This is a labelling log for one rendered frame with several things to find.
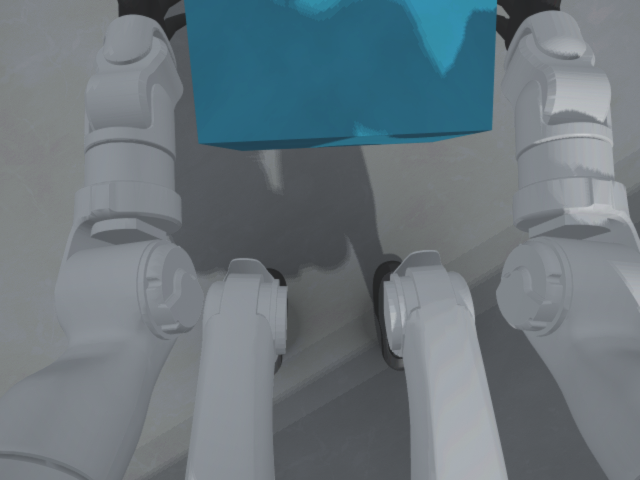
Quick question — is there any right robot upper arm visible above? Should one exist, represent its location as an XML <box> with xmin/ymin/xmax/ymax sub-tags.
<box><xmin>496</xmin><ymin>236</ymin><xmax>640</xmax><ymax>480</ymax></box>

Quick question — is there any right robot shin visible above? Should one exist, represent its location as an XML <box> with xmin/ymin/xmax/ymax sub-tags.
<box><xmin>392</xmin><ymin>250</ymin><xmax>475</xmax><ymax>357</ymax></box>

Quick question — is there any robot left hand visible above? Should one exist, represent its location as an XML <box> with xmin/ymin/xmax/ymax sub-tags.
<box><xmin>117</xmin><ymin>0</ymin><xmax>186</xmax><ymax>41</ymax></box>

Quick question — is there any robot right hand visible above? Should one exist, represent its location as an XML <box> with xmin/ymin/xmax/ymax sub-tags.
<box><xmin>496</xmin><ymin>0</ymin><xmax>561</xmax><ymax>51</ymax></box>

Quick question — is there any left robot upper arm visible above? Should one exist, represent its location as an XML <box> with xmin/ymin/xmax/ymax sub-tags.
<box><xmin>0</xmin><ymin>239</ymin><xmax>203</xmax><ymax>480</ymax></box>

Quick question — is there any left robot thigh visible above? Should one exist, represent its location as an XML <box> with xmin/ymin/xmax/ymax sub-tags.
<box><xmin>185</xmin><ymin>273</ymin><xmax>287</xmax><ymax>480</ymax></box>

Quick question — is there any left robot forearm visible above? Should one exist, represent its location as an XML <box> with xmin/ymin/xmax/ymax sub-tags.
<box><xmin>54</xmin><ymin>14</ymin><xmax>183</xmax><ymax>330</ymax></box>

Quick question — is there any right robot forearm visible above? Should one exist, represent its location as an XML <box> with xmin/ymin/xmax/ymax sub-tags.
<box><xmin>501</xmin><ymin>10</ymin><xmax>640</xmax><ymax>254</ymax></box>

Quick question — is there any carton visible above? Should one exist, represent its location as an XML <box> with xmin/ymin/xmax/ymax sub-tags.
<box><xmin>184</xmin><ymin>0</ymin><xmax>497</xmax><ymax>151</ymax></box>

